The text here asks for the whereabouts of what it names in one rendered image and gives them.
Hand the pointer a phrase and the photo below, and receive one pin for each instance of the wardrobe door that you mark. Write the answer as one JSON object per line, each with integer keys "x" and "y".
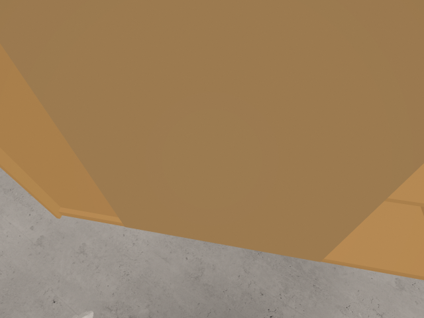
{"x": 271, "y": 125}
{"x": 31, "y": 139}

